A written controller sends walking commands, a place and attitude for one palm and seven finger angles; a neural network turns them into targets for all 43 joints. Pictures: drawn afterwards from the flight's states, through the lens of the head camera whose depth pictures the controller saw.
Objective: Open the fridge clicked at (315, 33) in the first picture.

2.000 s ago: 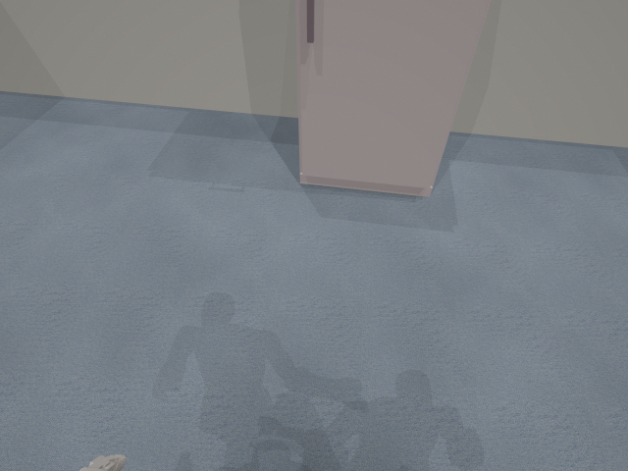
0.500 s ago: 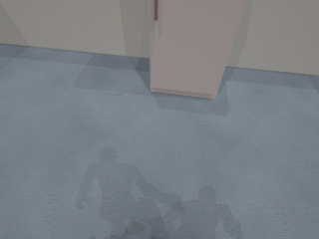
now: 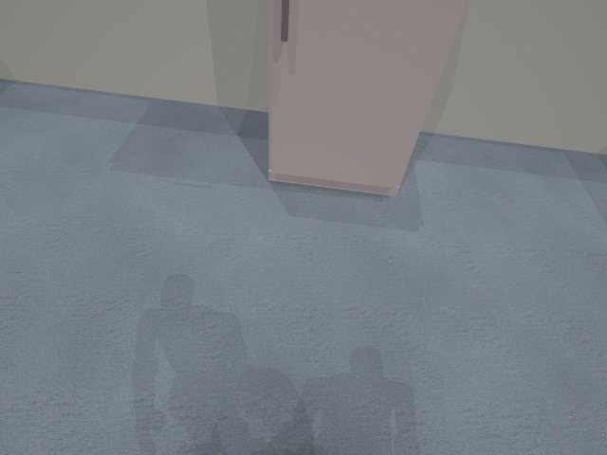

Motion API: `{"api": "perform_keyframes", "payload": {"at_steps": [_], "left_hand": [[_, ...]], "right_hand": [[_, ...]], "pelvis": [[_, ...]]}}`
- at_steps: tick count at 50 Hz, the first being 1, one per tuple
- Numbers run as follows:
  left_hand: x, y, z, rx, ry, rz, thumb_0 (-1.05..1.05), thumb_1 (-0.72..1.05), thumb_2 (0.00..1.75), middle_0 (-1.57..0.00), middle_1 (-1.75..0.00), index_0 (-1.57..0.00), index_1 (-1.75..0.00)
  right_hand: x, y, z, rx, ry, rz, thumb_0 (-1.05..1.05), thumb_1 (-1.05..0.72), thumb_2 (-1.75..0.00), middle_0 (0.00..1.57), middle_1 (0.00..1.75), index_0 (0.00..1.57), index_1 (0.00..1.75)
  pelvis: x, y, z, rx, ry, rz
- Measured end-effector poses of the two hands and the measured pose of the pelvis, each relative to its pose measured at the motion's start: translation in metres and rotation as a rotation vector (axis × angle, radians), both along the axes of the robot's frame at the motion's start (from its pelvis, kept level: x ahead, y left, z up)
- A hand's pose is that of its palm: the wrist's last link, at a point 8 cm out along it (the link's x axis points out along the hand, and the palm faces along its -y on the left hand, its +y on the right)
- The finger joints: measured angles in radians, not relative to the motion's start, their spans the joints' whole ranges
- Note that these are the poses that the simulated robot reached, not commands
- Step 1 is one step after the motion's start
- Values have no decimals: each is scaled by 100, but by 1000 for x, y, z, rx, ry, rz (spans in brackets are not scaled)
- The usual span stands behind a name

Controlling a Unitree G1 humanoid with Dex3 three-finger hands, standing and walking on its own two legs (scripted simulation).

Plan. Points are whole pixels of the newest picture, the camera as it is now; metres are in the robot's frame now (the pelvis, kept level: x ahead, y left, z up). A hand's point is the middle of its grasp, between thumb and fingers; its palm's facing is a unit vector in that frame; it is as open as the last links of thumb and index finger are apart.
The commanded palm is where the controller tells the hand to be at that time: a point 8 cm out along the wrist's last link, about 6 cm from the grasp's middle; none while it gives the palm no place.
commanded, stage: walk to a spot facing it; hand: left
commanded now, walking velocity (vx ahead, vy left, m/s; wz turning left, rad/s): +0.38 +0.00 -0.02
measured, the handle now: out of the picture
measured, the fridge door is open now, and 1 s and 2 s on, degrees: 0 0 0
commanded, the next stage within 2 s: take the last steps up to it in 1.04 s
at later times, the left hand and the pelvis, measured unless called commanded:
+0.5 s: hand (210, 399) +0.24 +0.15 -0.18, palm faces +0.07 -0.98 -0.18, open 7.2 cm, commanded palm none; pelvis +0.21 -0.03 +0.00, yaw +3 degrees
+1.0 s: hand (223, 275) +0.47 +0.17 -0.17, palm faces +0.01 -0.98 -0.18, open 7.4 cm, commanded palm none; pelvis +0.42 -0.02 +0.00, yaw -1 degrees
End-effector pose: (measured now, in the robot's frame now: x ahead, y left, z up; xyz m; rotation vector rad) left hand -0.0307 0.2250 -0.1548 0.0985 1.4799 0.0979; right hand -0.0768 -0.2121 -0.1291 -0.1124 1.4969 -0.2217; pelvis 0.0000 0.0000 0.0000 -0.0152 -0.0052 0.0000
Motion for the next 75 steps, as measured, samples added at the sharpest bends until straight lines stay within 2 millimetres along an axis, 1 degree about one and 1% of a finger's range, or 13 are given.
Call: {"api": "perform_keyframes", "payload": {"at_steps": [8, 14, 22, 27, 31, 34, 41, 49, 54, 57, 60, 67, 75], "left_hand": [[155, -6, 7, 38, -196, -66, 2, 93, 89, -20, -30, -19, -29], [259, -25, 1, 80, -384, -81, 1, 92, 89, -20, -30, -19, -29], [264, -31, 7, 77, -287, 3, 0, 94, 89, -21, -30, -20, -30], [258, -17, -2, 50, -194, 54, 0, 93, 89, -21, -30, -20, -30], [260, -3, -18, 24, -119, 102, 0, 92, 89, -20, -30, -20, -30], [274, 5, -17, 20, -68, 101, 0, 91, 89, -20, -30, -19, -30], [355, 12, 9, 24, -111, 79, 1, 91, 89, -20, -30, -19, -29], [479, -2, 17, 52, -175, -7, 1, 92, 89, -20, -30, -19, -29], [568, -23, 9, 90, -277, -68, 1, 91, 89, -20, -30, -19, -29], [593, -35, 10, 98, -326, -43, 0, 91, 89, -20, -30, -19, -29], [601, -44, 16, 100, -318, -4, 0, 92, 89, -20, -30, -20, -30], [596, -43, 17, 79, -214, 37, 0, 94, 89, -20, -30, -20, -30], [590, -30, -14, -10, -53, 102, 0, 91, 89, -21, -30, -20, -30]], "right_hand": [[-22, 18, 9, 72, 248, -103, 0, -90, -90, 20, 30, 21, 30], [32, -11, -15, 86, 285, -110, 1, -90, -90, 20, 30, 21, 30], [249, -58, -16, -8, -131, 26, 1, -91, -90, 19, 30, 20, 30], [371, -50, 3, -27, -340, 124, 0, -91, -90, 19, 30, 20, 30], [438, -31, 5, -46, -424, 184, 0, -91, -90, 19, 30, 20, 30], [455, -17, 4, -43, -421, 184, 0, -91, -90, 19, 30, 20, 30], [440, -14, 6, -41, -232, 99, -1, -95, -90, 20, 30, 21, 30], [418, -14, -5, 31, 2, -23, 0, -92, -90, 20, 30, 21, 30], [428, -24, -28, 87, 114, -78, 0, -91, -90, 20, 30, 21, 30], [462, -37, -35, 94, 119, -56, 1, -91, -90, 20, 30, 20, 30], [519, -51, -33, 73, 36, -13, 1, -91, -90, 20, 30, 20, 30], [657, -64, -13, 15, -210, 69, 1, -93, -90, 19, 30, 20, 30], [754, -46, 0, -54, -345, 144, 1, -93, -90, 19, 30, 20, 30]], "pelvis": [[61, -15, -4, 3, 7, -8], [120, -39, -26, 9, -14, 11], [181, -39, -8, -18, -16, 38], [223, -27, -6, -29, -17, 47], [262, -8, -16, -33, -27, 53], [285, 0, -14, -16, -27, 44], [340, 7, 6, 7, -4, 27], [411, -11, 4, 28, -2, -6], [465, -39, -17, 43, -11, -7], [486, -48, -19, 25, -29, 10], [506, -51, -11, 13, -34, 26], [550, -46, 1, -2, -23, 34], [605, -17, -11, -23, -37, 16]]}}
